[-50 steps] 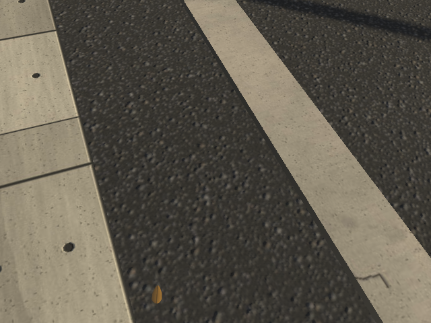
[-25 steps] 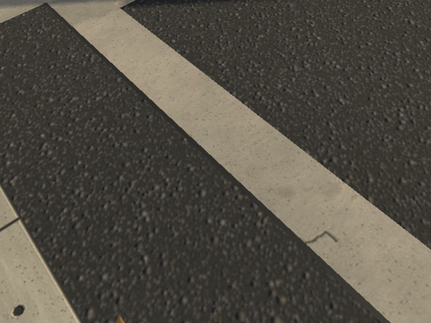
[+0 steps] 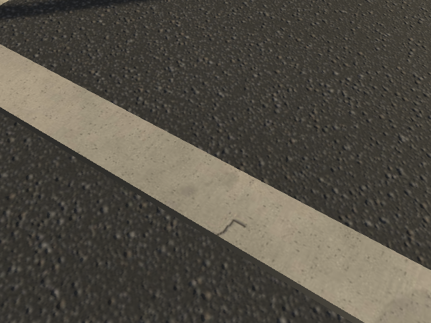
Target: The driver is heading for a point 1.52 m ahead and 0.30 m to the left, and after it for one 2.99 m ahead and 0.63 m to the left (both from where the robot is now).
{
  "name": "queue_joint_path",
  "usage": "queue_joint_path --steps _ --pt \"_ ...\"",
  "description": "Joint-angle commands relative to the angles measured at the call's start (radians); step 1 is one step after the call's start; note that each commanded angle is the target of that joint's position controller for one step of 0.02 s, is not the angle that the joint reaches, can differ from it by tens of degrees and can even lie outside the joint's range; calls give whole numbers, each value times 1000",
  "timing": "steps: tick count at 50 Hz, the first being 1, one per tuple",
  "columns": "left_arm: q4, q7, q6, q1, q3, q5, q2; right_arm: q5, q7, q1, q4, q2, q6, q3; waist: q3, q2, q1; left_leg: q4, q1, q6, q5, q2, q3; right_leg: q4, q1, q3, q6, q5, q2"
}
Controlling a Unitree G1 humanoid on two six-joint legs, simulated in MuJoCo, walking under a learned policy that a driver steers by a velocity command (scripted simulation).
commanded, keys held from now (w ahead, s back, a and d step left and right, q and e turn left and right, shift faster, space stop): no key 0.46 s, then w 0.54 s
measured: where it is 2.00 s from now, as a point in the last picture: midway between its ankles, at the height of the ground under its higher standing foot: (227, 237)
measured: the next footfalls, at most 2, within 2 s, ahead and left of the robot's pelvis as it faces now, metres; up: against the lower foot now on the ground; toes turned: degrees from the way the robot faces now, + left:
right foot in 0.16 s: +0.04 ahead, -0.15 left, +0.00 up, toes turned -5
left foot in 0.48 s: +0.03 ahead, +0.09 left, +0.00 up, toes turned -4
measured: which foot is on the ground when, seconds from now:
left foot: down 0.00-0.16, up 0.18-0.46, down 0.48-0.72, up 0.74-1.00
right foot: up 0.00-0.14, down 0.16-1.00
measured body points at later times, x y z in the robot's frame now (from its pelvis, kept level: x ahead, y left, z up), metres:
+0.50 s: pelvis +0.00 -0.05 -0.01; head +0.01 -0.05 +0.44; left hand +0.19 +0.18 -0.11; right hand +0.09 -0.33 -0.12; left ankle -0.01 +0.10 -0.75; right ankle -0.01 -0.15 -0.74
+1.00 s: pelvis +0.13 -0.05 +0.00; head +0.16 -0.07 +0.45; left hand +0.11 +0.22 -0.12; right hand +0.33 -0.30 -0.09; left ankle +0.29 +0.09 -0.70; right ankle +0.00 -0.15 -0.74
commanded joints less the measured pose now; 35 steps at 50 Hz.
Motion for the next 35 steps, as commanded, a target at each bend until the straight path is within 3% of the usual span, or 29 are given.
queue_joint_path --steps 1,5,7,8,9,10,11,12,14,16,18,21,23,24,25,26,27,28,29,30,31,32,34,35 --pt "-112 -8 -23 -78 -11 12 25 8 5 -16 -54 -208 -1 -57 -137 204 -38 -92 155 225 432 242 -154 -163 13 -47 -4 -27 -24" --pt "-90 -15 -21 -27 -9 9 38 37 22 -21 -33 -222 1 -55 -139 214 -14 -42 121 207 435 248 -147 -437 173 -98 -48 78 0" --pt "-64 -16 -24 29 -6 13 48 50 24 16 -2 -181 -5 -36 -138 167 19 26 28 121 333 209 -108 -711 370 -92 -106 322 7" --pt "-71 -7 -25 50 2 16 102 16 29 62 5 -125 -14 -15 -196 16 -1 148 -83 24 117 140 -39 -708 539 82 -142 578 -128" --pt "-98 2 -26 -9 2 34 155 -24 38 74 -20 -70 -24 8 -194 -226 -44 275 -233 -71 -300 42 25 -666 539 291 -294 796 -334" --pt "-92 -6 -44 4 -12 56 90 -4 23 -21 -31 -136 -17 -10 -195 -158 41 395 -223 -94 -404 47 -53 -692 429 312 -402 688 -361" --pt "-75 -12 -61 -20 -24 60 65 16 18 -33 -28 -166 -9 -22 -157 -131 27 472 -232 -97 -388 51 -74 -709 399 264 -393 620 -319" --pt "-62 -12 -71 -50 -24 51 65 18 14 -16 -11 -163 -2 -27 -139 -127 14 497 -249 -97 -350 52 -84 -713 391 220 -357 558 -274" --pt "-51 -9 -82 -93 -30 36 58 10 5 20 14 -168 13 -34 -111 -119 -2 527 -234 -111 -269 51 -97 -707 356 171 -331 619 -243" --pt "-37 -7 -81 -109 -39 36 31 16 6 55 32 -137 13 -26 -124 -103 -18 489 -180 -119 -218 44 -86 -699 337 121 -326 648 -211" --pt "-24 -8 -77 -117 -41 36 21 18 7 37 33 -110 13 -14 -121 -105 -4 375 -140 -118 -197 42 -72 -687 341 106 -321 620 -192" --pt "4 -11 -72 -110 -42 35 23 20 6 27 35 -111 12 -9 -125 -99 11 219 -80 -109 -169 34 -64 -679 347 150 -334 552 -207" --pt "23 -12 -72 -128 -50 24 7 13 7 71 56 -102 7 -3 -115 -74 -26 -2 33 -87 29 23 -52 -671 302 144 -296 441 -181" --pt "44 -13 -76 -90 -54 25 -2 -2 7 93 66 -119 4 -2 -137 -42 -25 -37 118 -68 133 33 -68 -683 263 135 -252 261 -149" --pt "57 -14 -79 -71 -53 37 1 -2 5 104 62 -156 4 -6 -122 0 -6 -20 144 -39 132 75 -109 -663 212 108 -213 54 -100" --pt "46 -12 -78 -68 -47 35 3 15 5 110 86 -226 4 -30 -84 116 24 14 49 17 -182 60 -97 -647 183 19 -185 -113 -15" --pt "41 -9 -78 -115 -47 36 22 22 8 103 73 -192 -4 -25 -33 116 -15 -50 -50 61 -405 64 -138 -574 190 -15 -165 -177 14" --pt "35 -6 -86 -123 -42 24 14 13 6 105 72 -171 -15 -16 5 152 -14 -112 -86 78 -495 95 -198 -507 156 -40 -164 -178 26" --pt "39 -5 -95 -115 -43 14 -6 9 4 118 76 -178 -26 -17 24 202 -11 -160 -85 101 -537 141 -276 -438 129 -72 -162 -148 36" --pt "39 -10 -107 -104 -42 9 -19 17 5 140 84 -185 -37 -21 40 255 -11 -213 -62 138 -566 210 -376 -366 98 -114 -155 -74 51" --pt "37 -16 -119 -110 -40 5 -26 26 3 155 88 -197 -42 -23 57 270 -13 -238 -56 171 -559 265 -447 -342 76 -105 -166 -29 29" --pt "39 -23 -131 -105 -39 -1 -31 33 1 148 85 -200 -43 -24 62 260 -6 -243 -63 178 -524 278 -453 -363 91 -95 -182 -30 12" --pt "80 -36 -147 -20 -37 -7 -43 44 5 76 57 -189 -38 -19 47 225 53 -196 -147 131 -418 210 -335 -562 290 -111 -215 19 18" --pt "119 -39 -147 51 -25 -3 -18 40 6 51 44 -164 -40 -12 15 187 78 -113 -207 95 -318 158 -260 -593 422 -85 -215 104 11"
